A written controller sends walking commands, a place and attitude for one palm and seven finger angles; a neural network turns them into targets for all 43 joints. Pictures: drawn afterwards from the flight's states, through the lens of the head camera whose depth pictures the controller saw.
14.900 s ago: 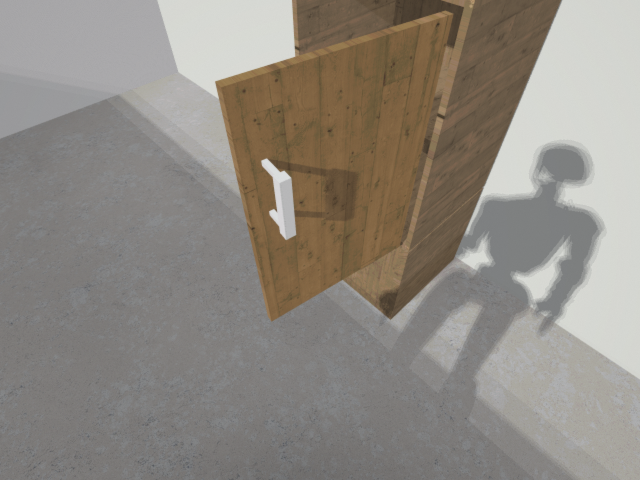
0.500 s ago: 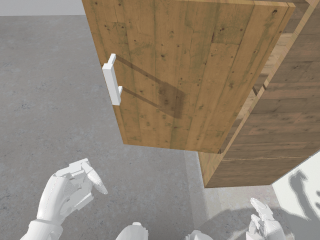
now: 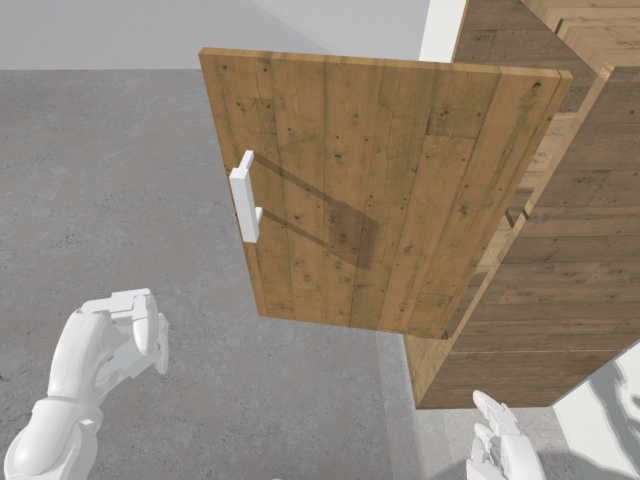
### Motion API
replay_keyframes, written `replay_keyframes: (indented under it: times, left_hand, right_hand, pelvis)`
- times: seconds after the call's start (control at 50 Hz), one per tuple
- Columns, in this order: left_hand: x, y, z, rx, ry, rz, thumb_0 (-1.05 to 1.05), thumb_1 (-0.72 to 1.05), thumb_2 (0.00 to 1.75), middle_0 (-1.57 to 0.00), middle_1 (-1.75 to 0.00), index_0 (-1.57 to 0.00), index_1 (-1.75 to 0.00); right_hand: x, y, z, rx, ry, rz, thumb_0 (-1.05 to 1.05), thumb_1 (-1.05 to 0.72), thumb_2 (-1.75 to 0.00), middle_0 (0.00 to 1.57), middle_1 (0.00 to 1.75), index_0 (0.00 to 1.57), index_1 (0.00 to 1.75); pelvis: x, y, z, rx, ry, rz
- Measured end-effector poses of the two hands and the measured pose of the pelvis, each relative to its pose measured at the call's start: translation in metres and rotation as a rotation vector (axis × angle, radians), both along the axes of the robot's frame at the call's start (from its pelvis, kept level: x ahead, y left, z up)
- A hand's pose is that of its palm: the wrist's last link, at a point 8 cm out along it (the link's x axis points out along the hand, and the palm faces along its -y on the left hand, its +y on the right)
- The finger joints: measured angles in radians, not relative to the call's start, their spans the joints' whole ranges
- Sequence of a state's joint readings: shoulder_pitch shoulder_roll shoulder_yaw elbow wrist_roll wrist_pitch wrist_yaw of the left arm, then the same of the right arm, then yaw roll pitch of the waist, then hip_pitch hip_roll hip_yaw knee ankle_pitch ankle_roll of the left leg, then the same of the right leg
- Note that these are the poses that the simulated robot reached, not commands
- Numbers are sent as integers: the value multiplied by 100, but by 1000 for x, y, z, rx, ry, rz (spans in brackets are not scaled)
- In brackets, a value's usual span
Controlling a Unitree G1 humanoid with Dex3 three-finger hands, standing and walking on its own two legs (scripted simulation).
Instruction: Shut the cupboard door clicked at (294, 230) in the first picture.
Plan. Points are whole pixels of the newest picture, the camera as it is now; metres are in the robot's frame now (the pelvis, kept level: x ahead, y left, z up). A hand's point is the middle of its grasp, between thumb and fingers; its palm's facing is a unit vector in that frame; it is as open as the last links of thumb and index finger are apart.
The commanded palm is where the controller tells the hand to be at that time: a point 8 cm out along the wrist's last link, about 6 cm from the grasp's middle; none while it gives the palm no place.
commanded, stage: raise the hand and make a fist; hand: left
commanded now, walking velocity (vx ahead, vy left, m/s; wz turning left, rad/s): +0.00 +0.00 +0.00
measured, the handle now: (249, 197) +0.47 +0.15 +0.09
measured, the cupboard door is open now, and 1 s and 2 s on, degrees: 81 81 81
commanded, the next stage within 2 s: bring the fist close to the handle in 0.36 s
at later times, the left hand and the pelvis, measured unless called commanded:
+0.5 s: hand (190, 363) +0.22 +0.16 +0.08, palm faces -0.07 -1.00 -0.05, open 3.1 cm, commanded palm +0.21 +0.22 +0.09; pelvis +0.00 -0.02 +0.00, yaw +0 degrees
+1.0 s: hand (227, 289) +0.30 +0.14 +0.10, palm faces -0.03 -1.00 -0.04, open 3.1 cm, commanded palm +0.28 +0.19 +0.09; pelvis +0.01 -0.02 +0.01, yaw -1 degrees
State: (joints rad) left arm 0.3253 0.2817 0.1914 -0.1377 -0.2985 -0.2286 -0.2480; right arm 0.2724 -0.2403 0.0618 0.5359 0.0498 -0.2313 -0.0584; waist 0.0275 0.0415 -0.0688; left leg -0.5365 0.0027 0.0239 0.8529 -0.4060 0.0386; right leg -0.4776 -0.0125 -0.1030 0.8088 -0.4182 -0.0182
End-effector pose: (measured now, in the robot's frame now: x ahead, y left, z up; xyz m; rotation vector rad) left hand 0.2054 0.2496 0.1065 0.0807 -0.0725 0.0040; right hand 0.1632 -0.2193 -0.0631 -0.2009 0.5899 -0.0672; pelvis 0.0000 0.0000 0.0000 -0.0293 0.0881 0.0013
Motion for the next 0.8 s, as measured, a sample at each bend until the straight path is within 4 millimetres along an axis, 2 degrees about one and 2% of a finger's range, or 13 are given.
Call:
replay_keyframes:
  times: [0.06,0.2,0.36,0.54,0.68,0.8]
  left_hand:
    - [5,0,3,-8,1,-7,2,90,90,-129,-149,-129,-150]
    - [2,-22,-29,-44,173,-79,2,90,90,-129,-150,-130,-150]
    - [0,-15,-2,-8,-5,12,2,90,90,-130,-150,-130,-150]
    - [0,-32,-23,-26,136,-65,2,90,90,-130,-150,-130,-150]
    - [20,-32,-3,-25,-14,-12,2,90,90,-130,-150,-130,-150]
    - [43,-52,-18,-31,85,-95,2,90,90,-130,-150,-130,-150]
  right_hand:
    - [-5,-5,-2,1,14,-8,1,-90,-90,21,30,20,30]
    - [-15,-20,1,-14,16,-52,1,-90,-90,21,30,20,30]
    - [-12,-27,0,-26,16,-25,1,-90,-90,21,30,20,30]
    - [-5,-29,0,-5,-9,-42,1,-90,-90,21,30,20,30]
    - [-3,-30,-4,-10,8,-17,1,-90,-90,21,30,20,30]
    - [-7,-33,-8,1,34,-43,1,-90,-90,21,30,20,30]
  pelvis:
    - [0,-1,2,1,-3,2]
    - [-1,-4,5,13,0,-11]
    - [-1,-13,3,13,-5,-2]
    - [1,-16,4,18,-2,-7]
    - [0,-20,2,19,-2,3]
    - [2,-20,4,22,8,-3]
